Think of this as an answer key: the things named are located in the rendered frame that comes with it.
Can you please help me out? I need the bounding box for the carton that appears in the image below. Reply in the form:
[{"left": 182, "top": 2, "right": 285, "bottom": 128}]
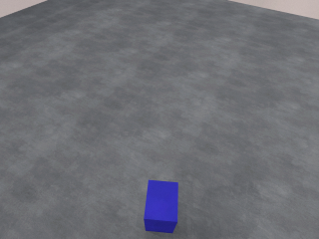
[{"left": 144, "top": 180, "right": 178, "bottom": 233}]

